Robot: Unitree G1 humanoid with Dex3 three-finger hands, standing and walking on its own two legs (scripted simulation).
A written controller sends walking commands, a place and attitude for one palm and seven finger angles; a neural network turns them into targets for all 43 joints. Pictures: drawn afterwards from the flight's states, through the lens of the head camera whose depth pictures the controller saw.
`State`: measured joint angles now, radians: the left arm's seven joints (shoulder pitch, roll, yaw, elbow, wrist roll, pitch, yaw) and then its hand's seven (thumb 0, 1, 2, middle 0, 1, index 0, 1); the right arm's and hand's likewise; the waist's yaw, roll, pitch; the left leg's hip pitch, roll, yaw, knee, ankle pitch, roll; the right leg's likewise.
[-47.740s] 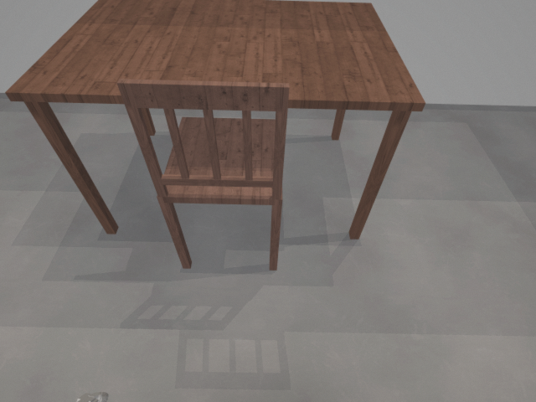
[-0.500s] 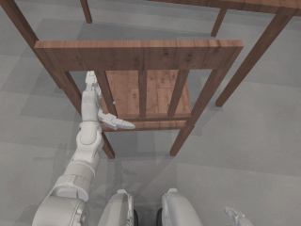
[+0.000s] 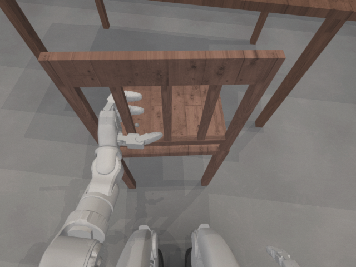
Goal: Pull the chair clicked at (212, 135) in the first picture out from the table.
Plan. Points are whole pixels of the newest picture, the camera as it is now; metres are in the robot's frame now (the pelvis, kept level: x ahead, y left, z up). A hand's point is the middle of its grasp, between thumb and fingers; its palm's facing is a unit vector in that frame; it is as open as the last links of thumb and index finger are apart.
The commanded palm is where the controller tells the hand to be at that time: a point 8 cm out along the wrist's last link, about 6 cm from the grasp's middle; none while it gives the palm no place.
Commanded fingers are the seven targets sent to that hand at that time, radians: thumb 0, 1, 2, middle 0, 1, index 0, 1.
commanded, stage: hook a spindle and tug to test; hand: left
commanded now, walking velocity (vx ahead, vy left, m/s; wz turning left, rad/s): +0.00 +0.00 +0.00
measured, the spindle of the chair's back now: (167, 116) +0.45 +0.01 +0.01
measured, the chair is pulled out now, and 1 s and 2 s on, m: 0.25 0.29 0.39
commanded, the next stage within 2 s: step backward, pulling the chair out in 0.90 s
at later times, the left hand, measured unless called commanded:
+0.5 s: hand (137, 126) +0.42 +0.08 +0.02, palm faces +0.02 -1.00 -0.02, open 5.0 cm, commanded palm +0.38 +0.13 +0.02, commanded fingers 0.00 0.90 0.90 -0.50 -1.45 -0.50 -1.45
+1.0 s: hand (136, 142) +0.38 +0.08 +0.02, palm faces +0.00 -1.00 +0.00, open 5.0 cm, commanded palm +0.36 +0.14 +0.02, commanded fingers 0.00 0.90 0.90 -0.50 -1.45 -0.50 -1.45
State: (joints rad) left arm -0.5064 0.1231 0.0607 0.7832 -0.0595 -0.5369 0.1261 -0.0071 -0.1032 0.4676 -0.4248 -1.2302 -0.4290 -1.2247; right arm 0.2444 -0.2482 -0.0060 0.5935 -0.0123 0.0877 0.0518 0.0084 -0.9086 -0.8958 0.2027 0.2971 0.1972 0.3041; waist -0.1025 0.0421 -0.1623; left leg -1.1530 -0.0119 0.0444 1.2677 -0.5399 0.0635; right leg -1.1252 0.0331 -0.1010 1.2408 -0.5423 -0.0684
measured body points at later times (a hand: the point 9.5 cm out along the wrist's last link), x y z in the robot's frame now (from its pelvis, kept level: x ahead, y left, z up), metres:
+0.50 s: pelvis +0.00 +0.00 +0.00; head +0.13 +0.00 +0.44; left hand +0.41 +0.14 +0.02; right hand +0.10 -0.26 -0.12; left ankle +0.03 +0.08 -0.62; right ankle +0.02 -0.08 -0.62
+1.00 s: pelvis +0.02 +0.00 +0.01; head +0.14 +0.00 +0.44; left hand +0.37 +0.14 +0.03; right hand +0.16 -0.25 -0.11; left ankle +0.03 +0.08 -0.62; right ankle +0.02 -0.08 -0.62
